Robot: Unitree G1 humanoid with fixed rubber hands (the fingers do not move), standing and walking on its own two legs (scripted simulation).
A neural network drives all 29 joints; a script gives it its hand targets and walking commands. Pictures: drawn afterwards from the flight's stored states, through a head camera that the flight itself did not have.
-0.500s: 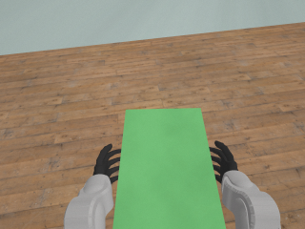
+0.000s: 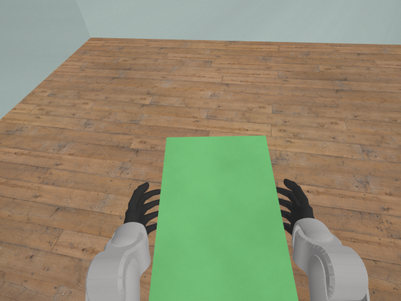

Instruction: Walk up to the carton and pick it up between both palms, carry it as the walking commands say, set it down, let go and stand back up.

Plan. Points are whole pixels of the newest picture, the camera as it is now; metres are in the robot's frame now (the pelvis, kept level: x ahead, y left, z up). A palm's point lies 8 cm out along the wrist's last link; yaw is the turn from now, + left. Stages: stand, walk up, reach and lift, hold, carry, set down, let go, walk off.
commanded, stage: carry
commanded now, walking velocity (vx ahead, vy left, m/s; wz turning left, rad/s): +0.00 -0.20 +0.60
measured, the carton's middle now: (217, 230) +0.27 -0.01 +0.01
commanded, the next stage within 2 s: none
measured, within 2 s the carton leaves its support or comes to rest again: neither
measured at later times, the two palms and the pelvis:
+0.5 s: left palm (139, 281) +0.16 +0.11 +0.09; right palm (304, 219) +0.25 -0.15 +0.08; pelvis -0.03 -0.10 -0.01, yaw +17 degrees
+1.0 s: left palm out of the picture +0.08 +0.07 +0.09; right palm (317, 227) +0.23 -0.16 +0.09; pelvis -0.05 -0.19 +0.00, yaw +30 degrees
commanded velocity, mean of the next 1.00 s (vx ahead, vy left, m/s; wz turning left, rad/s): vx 0.00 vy -0.15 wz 0.46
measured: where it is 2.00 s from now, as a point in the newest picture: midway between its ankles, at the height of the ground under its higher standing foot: outside the picture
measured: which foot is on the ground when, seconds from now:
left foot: up 0.00-0.14, down 0.16-0.46, up 0.48-0.70, down 0.72-1.00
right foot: down 0.00-0.18, up 0.20-0.46, down 0.48-0.72, up 0.74-0.98, down 1.00-1.00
